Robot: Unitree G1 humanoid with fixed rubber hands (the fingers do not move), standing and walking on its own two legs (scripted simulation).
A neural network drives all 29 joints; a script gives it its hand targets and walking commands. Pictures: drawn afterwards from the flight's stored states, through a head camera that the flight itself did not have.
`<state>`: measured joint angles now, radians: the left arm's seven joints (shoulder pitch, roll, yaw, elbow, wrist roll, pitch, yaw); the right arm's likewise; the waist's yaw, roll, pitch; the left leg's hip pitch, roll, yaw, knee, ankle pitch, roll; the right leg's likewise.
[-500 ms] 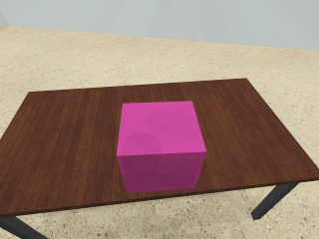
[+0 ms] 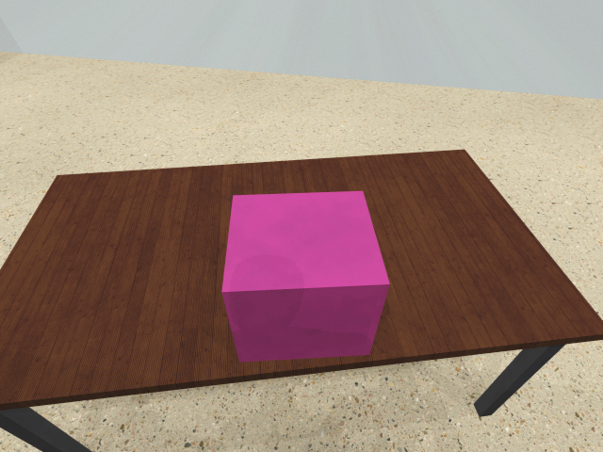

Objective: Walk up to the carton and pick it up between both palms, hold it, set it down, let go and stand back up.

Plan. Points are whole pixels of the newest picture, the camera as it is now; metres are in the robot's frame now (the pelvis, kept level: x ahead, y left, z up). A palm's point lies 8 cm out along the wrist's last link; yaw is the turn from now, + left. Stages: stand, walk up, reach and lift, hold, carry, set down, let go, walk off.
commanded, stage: stand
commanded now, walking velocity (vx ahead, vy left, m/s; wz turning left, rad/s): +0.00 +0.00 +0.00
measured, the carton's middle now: (301, 275) +0.47 +0.01 -0.09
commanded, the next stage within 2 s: none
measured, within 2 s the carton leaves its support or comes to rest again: neither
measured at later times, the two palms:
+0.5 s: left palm out of the picture +0.06 +0.26 -0.12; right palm out of the picture +0.06 -0.29 -0.11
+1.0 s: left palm out of the picture +0.05 +0.27 -0.12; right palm out of the picture +0.05 -0.29 -0.11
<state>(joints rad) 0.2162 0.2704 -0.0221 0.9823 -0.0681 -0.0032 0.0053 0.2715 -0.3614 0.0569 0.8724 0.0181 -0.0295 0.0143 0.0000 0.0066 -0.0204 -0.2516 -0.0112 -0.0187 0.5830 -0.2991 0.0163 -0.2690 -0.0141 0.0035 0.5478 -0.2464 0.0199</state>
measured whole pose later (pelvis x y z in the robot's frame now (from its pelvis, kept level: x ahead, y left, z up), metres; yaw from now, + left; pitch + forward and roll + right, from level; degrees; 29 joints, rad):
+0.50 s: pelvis -0.01 +0.00 +0.00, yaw +0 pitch -3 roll -1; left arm 0.20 0.27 -0.02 1.02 -0.07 0.00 0.00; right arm 0.27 -0.36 0.06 0.91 0.02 -0.04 0.01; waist 0.00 0.01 -0.02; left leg -0.25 -0.01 -0.02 0.58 -0.28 0.02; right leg -0.27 -0.01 0.00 0.54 -0.23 0.02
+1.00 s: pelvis -0.01 +0.00 +0.00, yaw +0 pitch -2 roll -1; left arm 0.20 0.27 -0.01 1.04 -0.07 0.00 0.00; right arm 0.27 -0.36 0.06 0.95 0.02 -0.04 0.01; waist 0.00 0.02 -0.02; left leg -0.25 -0.01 -0.02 0.57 -0.28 0.02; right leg -0.27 -0.01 0.00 0.53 -0.22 0.02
